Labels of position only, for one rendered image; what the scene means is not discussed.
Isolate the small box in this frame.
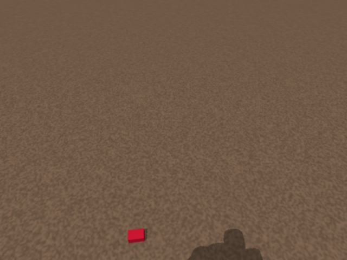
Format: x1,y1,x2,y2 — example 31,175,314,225
127,229,145,243

